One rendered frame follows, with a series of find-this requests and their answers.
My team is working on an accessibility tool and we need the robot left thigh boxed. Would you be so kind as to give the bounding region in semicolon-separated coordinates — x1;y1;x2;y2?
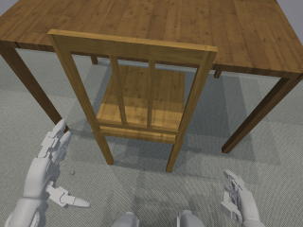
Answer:
111;214;140;227

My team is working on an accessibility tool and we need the left robot hand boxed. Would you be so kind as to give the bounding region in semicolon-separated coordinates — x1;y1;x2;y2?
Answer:
23;119;91;209

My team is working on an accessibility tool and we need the right robot hand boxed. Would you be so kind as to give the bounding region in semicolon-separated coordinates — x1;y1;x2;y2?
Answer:
221;169;260;225

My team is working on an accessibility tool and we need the chair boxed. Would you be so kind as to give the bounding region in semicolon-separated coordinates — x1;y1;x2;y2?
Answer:
46;28;218;173

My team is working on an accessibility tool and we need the table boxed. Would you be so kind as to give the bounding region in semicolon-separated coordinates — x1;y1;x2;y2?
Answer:
0;0;303;154

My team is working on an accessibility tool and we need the robot left forearm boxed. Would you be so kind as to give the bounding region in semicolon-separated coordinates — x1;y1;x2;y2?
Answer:
4;197;49;227

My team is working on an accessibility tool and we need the robot right shin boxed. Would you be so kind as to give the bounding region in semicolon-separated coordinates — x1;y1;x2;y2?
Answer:
181;210;191;215

